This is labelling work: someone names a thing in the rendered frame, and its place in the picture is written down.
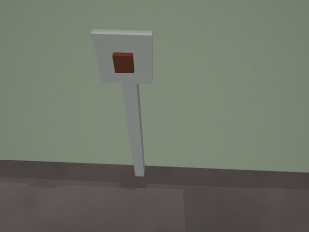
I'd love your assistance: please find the panel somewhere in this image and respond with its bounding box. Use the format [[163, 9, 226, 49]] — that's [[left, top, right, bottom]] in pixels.
[[91, 29, 153, 177]]

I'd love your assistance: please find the button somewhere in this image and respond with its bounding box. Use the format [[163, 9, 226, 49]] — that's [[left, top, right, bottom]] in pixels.
[[112, 52, 135, 73]]

